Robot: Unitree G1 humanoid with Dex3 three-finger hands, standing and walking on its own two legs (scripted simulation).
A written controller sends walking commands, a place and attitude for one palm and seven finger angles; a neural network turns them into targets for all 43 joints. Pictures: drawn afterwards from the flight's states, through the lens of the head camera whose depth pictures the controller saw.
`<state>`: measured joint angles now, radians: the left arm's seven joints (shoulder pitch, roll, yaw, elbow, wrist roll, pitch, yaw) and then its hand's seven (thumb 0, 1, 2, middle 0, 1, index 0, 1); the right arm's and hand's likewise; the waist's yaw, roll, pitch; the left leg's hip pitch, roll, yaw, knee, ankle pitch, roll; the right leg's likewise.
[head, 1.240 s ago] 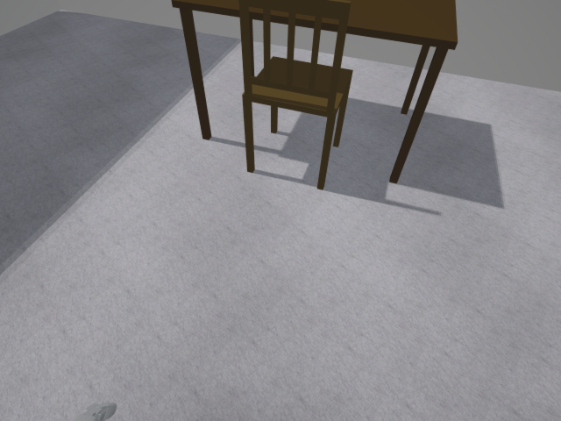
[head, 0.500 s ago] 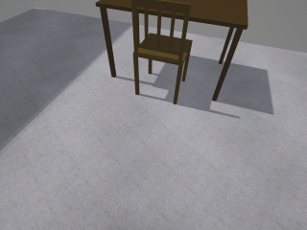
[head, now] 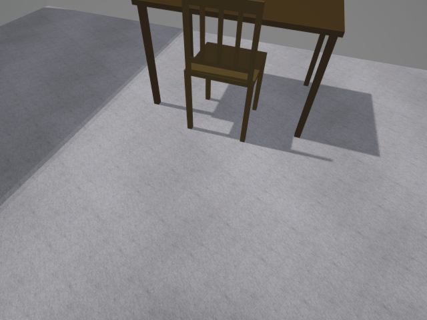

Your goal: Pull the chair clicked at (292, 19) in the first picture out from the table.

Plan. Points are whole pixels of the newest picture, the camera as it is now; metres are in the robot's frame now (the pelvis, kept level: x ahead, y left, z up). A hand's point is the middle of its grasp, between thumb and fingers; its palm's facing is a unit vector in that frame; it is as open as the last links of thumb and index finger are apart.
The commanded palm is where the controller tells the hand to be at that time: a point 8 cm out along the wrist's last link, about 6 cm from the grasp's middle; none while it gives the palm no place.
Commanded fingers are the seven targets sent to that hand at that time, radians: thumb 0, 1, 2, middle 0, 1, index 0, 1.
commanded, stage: look at it before walking up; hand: left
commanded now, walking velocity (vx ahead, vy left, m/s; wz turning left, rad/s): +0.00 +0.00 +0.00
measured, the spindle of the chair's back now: (220, 37) +1.42 +0.05 -0.10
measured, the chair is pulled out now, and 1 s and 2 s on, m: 0.00 0.00 0.00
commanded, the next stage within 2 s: walk to a spot facing it in 0.20 s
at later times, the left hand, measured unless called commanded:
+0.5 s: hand out of the picture +0.06 +0.23 -0.17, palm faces +0.03 -0.96 -0.26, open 7.4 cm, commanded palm none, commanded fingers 0.00 0.90 0.90 -0.20 -0.30 -0.20 -0.30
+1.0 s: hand (125, 266) +0.27 +0.23 -0.18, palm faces +0.12 -0.98 -0.15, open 7.4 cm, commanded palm none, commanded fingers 0.00 0.90 0.90 -0.20 -0.30 -0.20 -0.30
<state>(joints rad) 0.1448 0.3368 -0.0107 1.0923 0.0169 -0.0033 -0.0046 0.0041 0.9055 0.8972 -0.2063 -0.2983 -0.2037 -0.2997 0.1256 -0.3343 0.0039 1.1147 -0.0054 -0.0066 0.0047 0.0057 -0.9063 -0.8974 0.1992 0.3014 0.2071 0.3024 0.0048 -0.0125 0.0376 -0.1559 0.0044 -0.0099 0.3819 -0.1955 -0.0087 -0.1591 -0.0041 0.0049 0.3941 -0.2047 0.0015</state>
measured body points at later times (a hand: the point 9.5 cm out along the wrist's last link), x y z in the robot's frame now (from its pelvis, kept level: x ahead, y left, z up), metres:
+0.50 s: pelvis +0.03 +0.00 -0.01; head +0.02 +0.01 +0.44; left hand +0.06 +0.28 -0.15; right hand +0.09 -0.27 -0.15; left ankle +0.01 +0.12 -0.74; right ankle +0.01 -0.12 -0.74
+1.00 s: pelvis +0.21 +0.05 -0.01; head +0.24 +0.06 +0.44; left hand +0.26 +0.29 -0.17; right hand +0.12 -0.16 -0.15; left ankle +0.06 +0.13 -0.74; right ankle +0.36 -0.06 -0.71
